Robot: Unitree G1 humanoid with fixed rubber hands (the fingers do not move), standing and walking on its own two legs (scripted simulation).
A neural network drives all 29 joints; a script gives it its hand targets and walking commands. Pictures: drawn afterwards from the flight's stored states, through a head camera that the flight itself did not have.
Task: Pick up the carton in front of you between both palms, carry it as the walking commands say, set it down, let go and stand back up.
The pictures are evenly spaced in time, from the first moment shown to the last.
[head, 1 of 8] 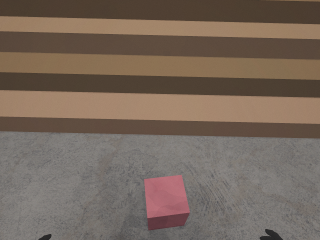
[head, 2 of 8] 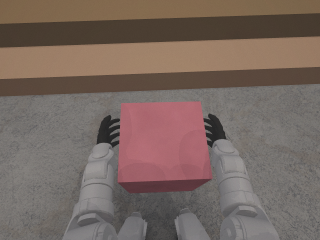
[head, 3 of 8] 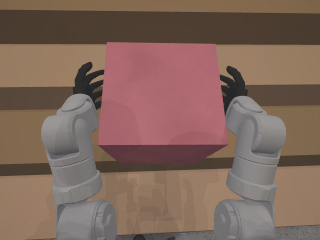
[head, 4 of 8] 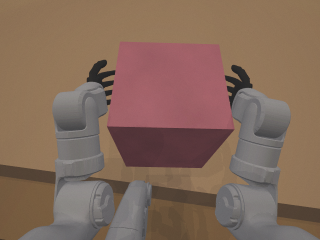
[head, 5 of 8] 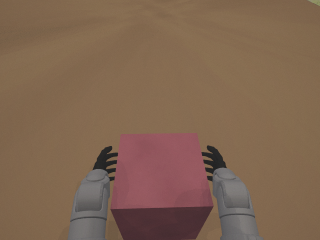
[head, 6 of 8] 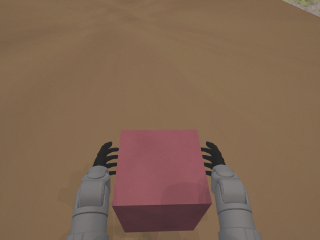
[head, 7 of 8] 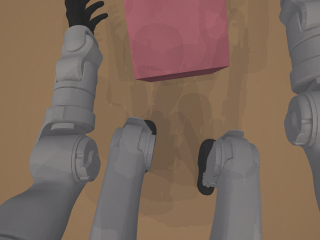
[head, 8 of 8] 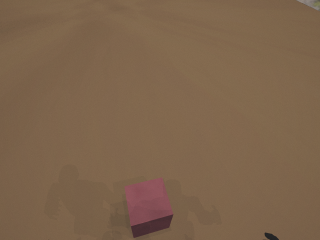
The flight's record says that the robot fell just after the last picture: no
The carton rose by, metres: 1.85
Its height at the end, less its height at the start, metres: +1.08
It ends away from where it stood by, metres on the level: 4.22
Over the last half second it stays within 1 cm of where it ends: yes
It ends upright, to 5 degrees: yes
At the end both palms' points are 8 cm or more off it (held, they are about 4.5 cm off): yes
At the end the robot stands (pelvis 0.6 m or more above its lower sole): yes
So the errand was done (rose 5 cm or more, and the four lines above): yes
